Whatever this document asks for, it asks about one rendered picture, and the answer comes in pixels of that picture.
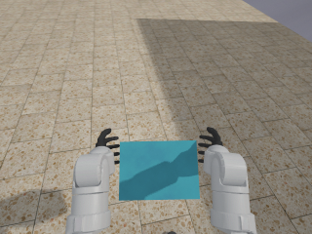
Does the robot left hand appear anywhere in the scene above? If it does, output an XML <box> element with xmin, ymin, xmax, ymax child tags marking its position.
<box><xmin>96</xmin><ymin>128</ymin><xmax>120</xmax><ymax>165</ymax></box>

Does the left robot forearm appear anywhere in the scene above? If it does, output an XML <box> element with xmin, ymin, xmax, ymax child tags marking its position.
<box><xmin>65</xmin><ymin>146</ymin><xmax>115</xmax><ymax>234</ymax></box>

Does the carton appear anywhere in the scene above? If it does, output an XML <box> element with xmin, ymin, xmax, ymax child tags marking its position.
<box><xmin>119</xmin><ymin>140</ymin><xmax>200</xmax><ymax>201</ymax></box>

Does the right robot forearm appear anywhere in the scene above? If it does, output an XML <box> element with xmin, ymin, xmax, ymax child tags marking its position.
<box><xmin>203</xmin><ymin>144</ymin><xmax>257</xmax><ymax>234</ymax></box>

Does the robot right hand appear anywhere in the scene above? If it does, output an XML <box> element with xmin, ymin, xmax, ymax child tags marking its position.
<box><xmin>198</xmin><ymin>127</ymin><xmax>223</xmax><ymax>163</ymax></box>

